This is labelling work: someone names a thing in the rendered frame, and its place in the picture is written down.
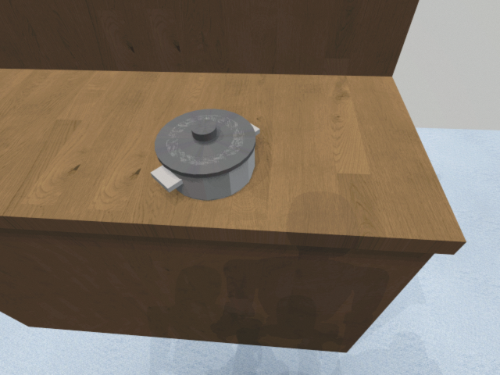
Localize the lid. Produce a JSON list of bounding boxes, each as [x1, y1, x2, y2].
[[155, 109, 255, 178]]

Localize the pot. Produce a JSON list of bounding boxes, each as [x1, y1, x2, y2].
[[151, 124, 260, 201]]

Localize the table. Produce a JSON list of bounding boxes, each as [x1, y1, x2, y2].
[[0, 0, 466, 353]]

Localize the knob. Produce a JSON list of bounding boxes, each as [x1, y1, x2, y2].
[[191, 120, 217, 141]]

